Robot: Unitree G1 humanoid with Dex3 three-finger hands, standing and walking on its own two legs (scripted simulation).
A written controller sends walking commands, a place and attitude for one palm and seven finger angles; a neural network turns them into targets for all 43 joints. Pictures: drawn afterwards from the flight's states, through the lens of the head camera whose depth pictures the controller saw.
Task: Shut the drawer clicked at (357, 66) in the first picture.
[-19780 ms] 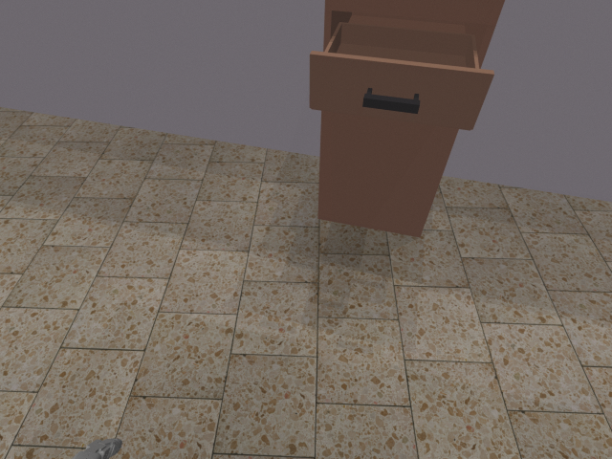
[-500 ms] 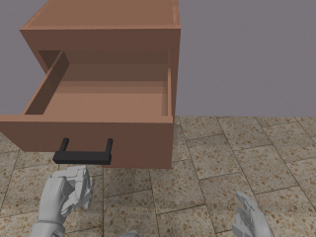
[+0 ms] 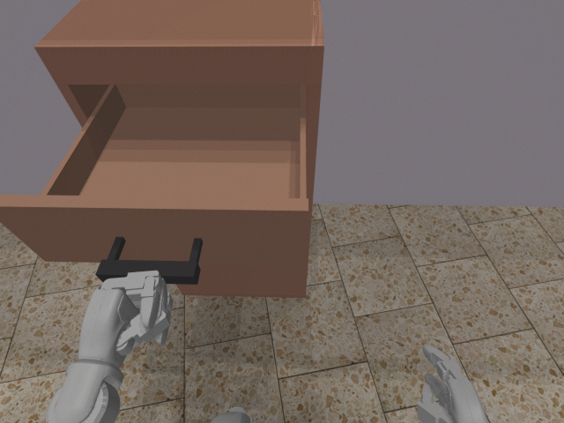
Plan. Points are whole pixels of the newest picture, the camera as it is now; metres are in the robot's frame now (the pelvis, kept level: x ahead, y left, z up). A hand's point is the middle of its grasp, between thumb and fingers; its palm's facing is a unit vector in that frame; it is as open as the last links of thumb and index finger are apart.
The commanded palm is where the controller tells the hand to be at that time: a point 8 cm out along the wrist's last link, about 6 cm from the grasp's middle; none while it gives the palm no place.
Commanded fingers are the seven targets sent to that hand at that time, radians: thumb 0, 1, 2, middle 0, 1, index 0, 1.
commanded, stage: push the drawer shut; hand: left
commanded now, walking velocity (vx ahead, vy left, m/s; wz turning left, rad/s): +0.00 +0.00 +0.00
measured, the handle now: (153, 258) +0.32 +0.19 +0.07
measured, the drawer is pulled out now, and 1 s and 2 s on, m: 0.27 0.16 0.03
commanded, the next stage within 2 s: none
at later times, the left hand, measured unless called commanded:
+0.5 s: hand (176, 271) +0.30 +0.16 +0.07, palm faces -0.02 -1.00 -0.05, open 3.2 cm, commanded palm +0.28 +0.22 +0.08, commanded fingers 0.00 0.90 0.90 -1.40 -1.60 -1.40 -1.60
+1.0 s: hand (180, 236) +0.36 +0.16 +0.07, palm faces -0.01 -1.00 -0.05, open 3.0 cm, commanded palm +0.34 +0.22 +0.08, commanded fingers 0.00 0.90 0.90 -1.40 -1.60 -1.40 -1.60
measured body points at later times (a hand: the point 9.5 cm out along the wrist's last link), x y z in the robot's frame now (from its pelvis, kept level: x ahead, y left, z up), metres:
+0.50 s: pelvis -0.01 +0.01 +0.01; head +0.03 -0.01 +0.45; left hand +0.29 +0.21 +0.08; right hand +0.15 -0.24 -0.09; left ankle +0.03 +0.13 -0.69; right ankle -0.03 -0.09 -0.69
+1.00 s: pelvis -0.01 +0.01 +0.01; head +0.05 +0.00 +0.45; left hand +0.35 +0.22 +0.08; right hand +0.11 -0.24 -0.10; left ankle +0.03 +0.13 -0.69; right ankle -0.03 -0.09 -0.69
